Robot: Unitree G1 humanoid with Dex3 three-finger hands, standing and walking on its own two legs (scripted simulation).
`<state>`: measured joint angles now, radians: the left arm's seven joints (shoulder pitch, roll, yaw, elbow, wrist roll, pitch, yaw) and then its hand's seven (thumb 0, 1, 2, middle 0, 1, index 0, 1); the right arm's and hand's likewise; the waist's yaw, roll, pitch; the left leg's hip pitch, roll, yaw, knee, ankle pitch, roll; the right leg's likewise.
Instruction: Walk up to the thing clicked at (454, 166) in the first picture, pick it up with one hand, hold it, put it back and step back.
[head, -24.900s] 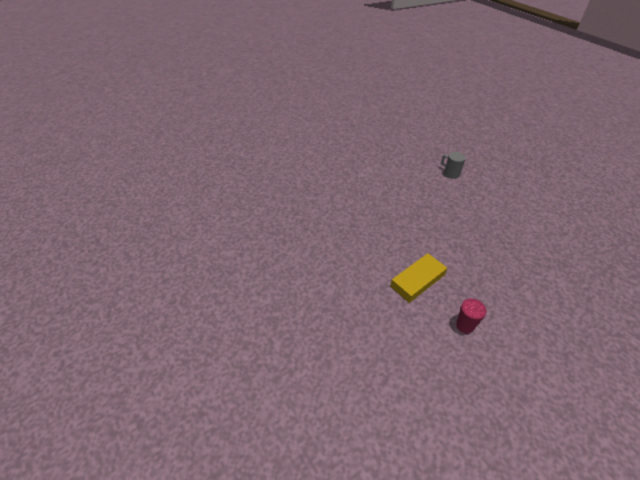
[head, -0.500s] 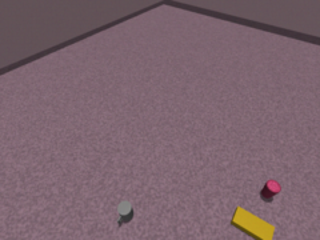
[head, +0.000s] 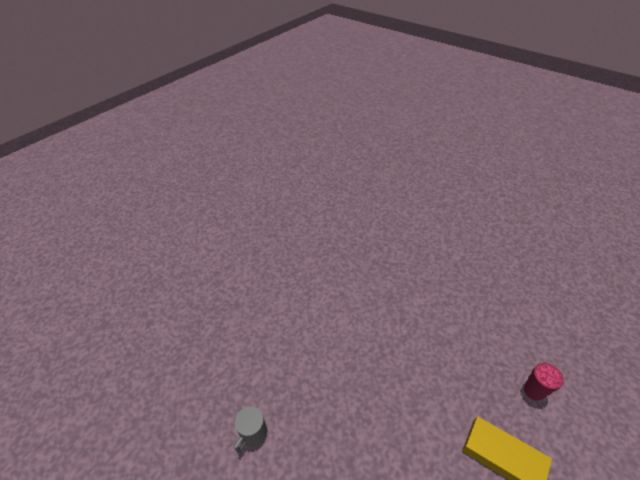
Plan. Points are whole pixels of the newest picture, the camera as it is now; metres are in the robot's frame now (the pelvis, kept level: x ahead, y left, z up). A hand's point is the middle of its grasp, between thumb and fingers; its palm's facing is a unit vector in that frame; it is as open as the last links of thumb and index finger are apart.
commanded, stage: stand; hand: left
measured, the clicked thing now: (248, 432) +0.42 +0.24 -0.73
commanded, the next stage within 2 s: none
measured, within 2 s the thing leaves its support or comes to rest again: neither
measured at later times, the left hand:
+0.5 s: hand out of the picture +0.07 +0.25 -0.16, palm faces -0.01 -0.94 -0.34, open 7.3 cm
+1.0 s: hand out of the picture +0.07 +0.26 -0.16, palm faces -0.01 -0.94 -0.34, open 7.3 cm
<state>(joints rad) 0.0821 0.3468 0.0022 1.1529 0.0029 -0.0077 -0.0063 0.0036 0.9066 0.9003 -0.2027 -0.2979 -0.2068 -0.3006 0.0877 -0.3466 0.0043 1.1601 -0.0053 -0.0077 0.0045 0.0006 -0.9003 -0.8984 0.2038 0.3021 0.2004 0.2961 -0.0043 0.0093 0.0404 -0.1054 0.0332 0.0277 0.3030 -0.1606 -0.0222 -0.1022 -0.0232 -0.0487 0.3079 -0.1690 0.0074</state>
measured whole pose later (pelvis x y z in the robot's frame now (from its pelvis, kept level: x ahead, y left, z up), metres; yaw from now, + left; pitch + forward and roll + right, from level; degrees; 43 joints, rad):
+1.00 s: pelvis +0.00 +0.00 +0.00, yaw +0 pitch -2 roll +0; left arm 0.12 0.35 0.00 1.14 0.01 -0.01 -0.01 0.00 0.91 0.90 -0.20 -0.30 -0.21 -0.30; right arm 0.11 -0.35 0.01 1.15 -0.01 -0.01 0.00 0.00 -0.90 -0.90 0.20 0.30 0.20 0.30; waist 0.00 0.00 0.04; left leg -0.11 0.03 0.02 0.31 -0.17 -0.02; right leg -0.10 -0.03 -0.06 0.31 -0.17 0.01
